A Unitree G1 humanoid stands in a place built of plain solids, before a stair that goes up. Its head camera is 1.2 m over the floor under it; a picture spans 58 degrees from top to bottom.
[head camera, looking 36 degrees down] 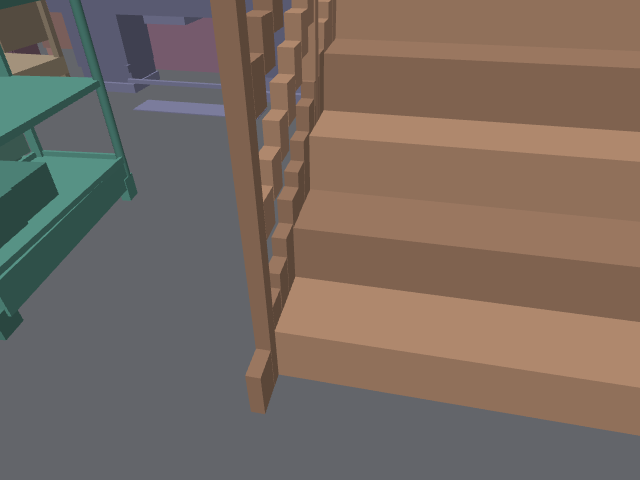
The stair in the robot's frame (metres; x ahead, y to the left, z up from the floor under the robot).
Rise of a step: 0.21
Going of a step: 0.26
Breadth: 1.36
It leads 11 degrees to the right of straight ahead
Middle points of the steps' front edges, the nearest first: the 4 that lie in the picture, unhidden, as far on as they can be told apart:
0.77 -0.48 0.21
1.02 -0.53 0.41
1.28 -0.58 0.62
1.53 -0.63 0.83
